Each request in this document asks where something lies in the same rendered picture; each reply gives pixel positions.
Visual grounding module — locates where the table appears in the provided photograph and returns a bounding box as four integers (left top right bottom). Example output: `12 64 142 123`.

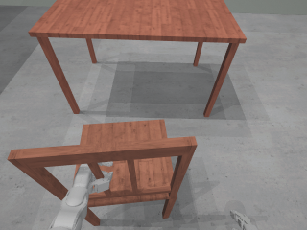
28 0 247 117

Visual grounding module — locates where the chair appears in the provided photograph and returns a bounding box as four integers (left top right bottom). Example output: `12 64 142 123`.
7 119 198 226

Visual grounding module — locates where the left robot hand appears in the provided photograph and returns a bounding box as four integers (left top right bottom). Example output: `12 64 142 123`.
72 161 113 194

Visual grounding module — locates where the robot left forearm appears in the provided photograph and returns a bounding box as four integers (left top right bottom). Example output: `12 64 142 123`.
47 186 89 230

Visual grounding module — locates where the right robot hand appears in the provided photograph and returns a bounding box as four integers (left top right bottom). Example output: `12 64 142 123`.
230 210 258 230

